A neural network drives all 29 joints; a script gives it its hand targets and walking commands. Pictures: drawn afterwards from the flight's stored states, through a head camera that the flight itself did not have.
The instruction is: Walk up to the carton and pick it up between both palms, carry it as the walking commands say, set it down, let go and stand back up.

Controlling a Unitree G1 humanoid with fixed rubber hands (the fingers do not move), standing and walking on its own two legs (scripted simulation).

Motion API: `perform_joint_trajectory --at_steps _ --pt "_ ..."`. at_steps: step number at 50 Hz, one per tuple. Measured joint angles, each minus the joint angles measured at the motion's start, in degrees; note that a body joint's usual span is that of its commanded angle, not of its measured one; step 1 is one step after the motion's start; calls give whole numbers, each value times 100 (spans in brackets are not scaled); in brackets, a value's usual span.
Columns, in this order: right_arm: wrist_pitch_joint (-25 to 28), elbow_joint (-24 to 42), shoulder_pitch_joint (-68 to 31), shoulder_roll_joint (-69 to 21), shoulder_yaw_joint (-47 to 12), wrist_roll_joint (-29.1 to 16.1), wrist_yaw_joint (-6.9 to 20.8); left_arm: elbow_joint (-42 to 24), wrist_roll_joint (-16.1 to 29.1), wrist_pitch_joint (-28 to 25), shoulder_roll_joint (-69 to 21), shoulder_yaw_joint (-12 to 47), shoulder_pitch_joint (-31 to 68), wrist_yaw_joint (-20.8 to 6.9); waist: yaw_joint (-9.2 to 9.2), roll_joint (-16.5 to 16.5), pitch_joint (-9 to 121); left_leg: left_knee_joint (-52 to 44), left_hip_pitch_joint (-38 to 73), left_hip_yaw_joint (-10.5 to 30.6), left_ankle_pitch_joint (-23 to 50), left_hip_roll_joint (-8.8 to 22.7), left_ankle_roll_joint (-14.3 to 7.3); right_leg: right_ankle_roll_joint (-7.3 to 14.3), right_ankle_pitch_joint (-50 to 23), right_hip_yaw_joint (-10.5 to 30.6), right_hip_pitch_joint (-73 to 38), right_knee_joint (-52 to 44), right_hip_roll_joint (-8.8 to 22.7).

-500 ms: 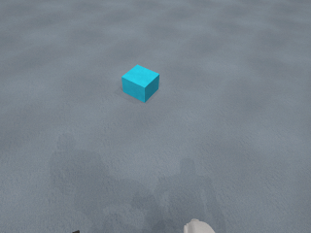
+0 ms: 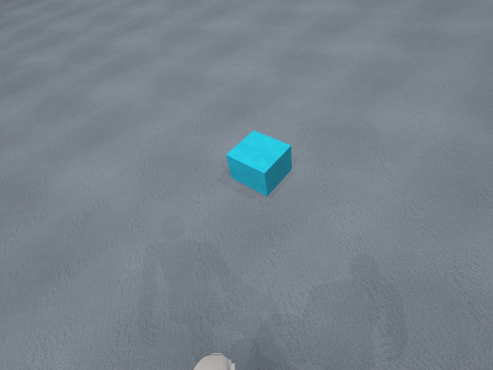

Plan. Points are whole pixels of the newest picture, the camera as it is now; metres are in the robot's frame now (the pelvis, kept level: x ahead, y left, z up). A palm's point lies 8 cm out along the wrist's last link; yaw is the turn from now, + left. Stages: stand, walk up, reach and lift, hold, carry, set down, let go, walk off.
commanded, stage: walk up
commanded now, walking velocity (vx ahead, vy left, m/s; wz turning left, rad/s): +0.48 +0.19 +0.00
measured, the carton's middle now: (260, 162) +1.26 +0.11 -0.69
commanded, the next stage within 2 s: none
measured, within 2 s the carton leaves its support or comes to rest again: neither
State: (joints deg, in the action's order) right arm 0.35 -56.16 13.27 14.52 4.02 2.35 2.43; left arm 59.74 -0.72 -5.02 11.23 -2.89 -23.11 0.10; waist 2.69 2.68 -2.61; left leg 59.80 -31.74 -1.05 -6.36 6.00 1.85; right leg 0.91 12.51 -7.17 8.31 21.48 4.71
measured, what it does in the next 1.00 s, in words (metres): walks ahead: left foot, then right foot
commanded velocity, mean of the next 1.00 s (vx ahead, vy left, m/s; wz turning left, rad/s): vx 0.49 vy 0.04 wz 0.01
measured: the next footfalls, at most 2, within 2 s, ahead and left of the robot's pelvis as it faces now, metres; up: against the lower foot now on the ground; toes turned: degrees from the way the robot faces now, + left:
left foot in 0.26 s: +0.27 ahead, +0.20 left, +0.00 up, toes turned +9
right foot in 0.80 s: +0.54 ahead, -0.07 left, +0.00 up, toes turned -8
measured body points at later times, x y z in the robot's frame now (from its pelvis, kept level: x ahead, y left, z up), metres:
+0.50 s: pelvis +0.23 +0.10 +0.00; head +0.25 +0.13 +0.45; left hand +0.30 +0.35 -0.16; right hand +0.22 -0.16 -0.13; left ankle +0.23 +0.20 -0.75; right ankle +0.24 -0.07 -0.66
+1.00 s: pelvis +0.47 +0.03 +0.00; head +0.49 -0.01 +0.45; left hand +0.48 +0.30 -0.13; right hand +0.51 -0.22 -0.17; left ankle +0.44 +0.20 -0.65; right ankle +0.50 -0.06 -0.75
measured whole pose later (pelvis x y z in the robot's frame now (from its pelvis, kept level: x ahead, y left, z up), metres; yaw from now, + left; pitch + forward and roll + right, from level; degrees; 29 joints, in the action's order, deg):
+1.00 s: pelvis +0.47 +0.03 +0.00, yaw +1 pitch +0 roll +3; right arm 1.3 -57.6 16.0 14.4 4.6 2.4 1.7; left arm 59.0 -0.8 -4.6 11.8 -3.0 -17.3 0.0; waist 1.4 2.4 -2.4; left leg 64.1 -27.6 -1.8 -10.5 5.2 0.8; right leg 1.5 10.3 -8.3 12.5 23.1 4.8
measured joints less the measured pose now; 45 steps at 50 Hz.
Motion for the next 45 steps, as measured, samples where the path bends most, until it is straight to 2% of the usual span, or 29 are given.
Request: perform_joint_trajectory --at_steps 7,12,13,14,16,18,20,23,27,32,35,37,39,40,42,43,45 --pt "-52 179 -747 -116 -95 -58 172 177 -64 33 -145 -2 -681 40 279 -39 -58 -1901 16 -298 426 11 73 -287 213 -15 -748 -536 121" --pt "121 242 -1185 -272 -182 -51 144 299 -68 85 -74 -2 -788 51 361 -188 -26 -2946 570 -569 -50 -86 7 -572 677 -23 -1034 -413 249" --pt "198 250 -1211 -276 -187 -36 104 306 -63 103 -57 8 -817 39 349 -201 4 -3131 801 -651 -195 -94 -24 -580 937 4 -954 -60 283" --pt "280 238 -1226 -288 -164 -6 45 311 -64 125 -30 17 -772 24 303 -257 -9 -3090 840 -703 29 -131 -134 -482 1242 51 -729 588 371" --pt "358 198 -1092 -308 -155 -5 -42 220 -83 177 33 6 -437 24 190 -376 -87 -2644 788 -737 -283 -218 -301 -252 1522 474 70 2561 342" --pt "411 86 -741 -310 -174 -38 -83 108 -100 174 128 -15 -42 17 59 -425 -81 -2740 1050 -714 -545 -242 -350 -145 1182 653 802 3952 188" --pt "455 -80 -331 -324 -164 -53 -124 -11 -89 189 230 -44 326 -24 -92 -499 -45 -3115 1434 -702 -526 -272 -306 -151 689 614 1346 4414 186" --pt "519 -313 254 -329 -158 -82 -166 -210 -113 297 325 -90 791 -113 -320 -553 -11 -3605 1957 -657 -513 -292 -309 -234 149 514 1930 4346 235" --pt "539 -538 911 -352 -173 -111 -204 -381 -137 446 349 -106 1264 -214 -548 -557 14 -4037 2531 -612 -596 -272 -257 -357 -421 393 2401 3790 284" --pt "505 -690 1391 -453 -191 -114 -241 -530 -83 502 221 -24 1742 -311 -769 -511 -29 -4464 3172 -592 -766 -217 -106 -410 -921 226 2462 2416 266" --pt "462 -760 1520 -481 -160 -122 -254 -667 -58 457 86 34 1980 -328 -826 -441 -52 -4594 3507 -641 -963 -204 9 -334 -826 83 2256 1616 219" --pt "419 -796 1574 -474 -134 -129 -268 -746 -65 404 16 53 2092 -302 -856 -371 -41 -4497 3643 -660 -1208 -187 108 -290 -608 -16 2045 1296 161" --pt "377 -809 1642 -466 -110 -147 -278 -807 -80 296 -2 54 2153 -253 -849 -318 -17 -4001 3595 -625 -1642 -129 200 -238 -444 -121 1688 943 78" --pt "355 -812 1646 -458 -105 -152 -279 -816 -111 220 3 36 2162 -211 -798 -290 -7 -3372 3371 -606 -1947 -66 136 -144 -535 -135 1616 927 49" --pt "267 -713 1403 -381 -96 -161 -269 -741 -112 157 -1 18 2048 -116 -693 -174 -36 -1389 2499 -220 -2208 -125 -80 79 -293 -161 1733 1372 22" --pt "251 -629 1261 -328 -82 -132 -257 -659 -102 161 13 10 1907 -84 -647 -145 -31 -580 2093 -99 -2064 -205 -139 132 -174 -164 1638 1365 31" --pt "244 -475 963 -211 -37 -81 -222 -442 -76 155 38 -23 1559 -39 -513 -83 -9 318 1457 -69 -1497 -236 -167 127 -141 -166 1276 1033 25"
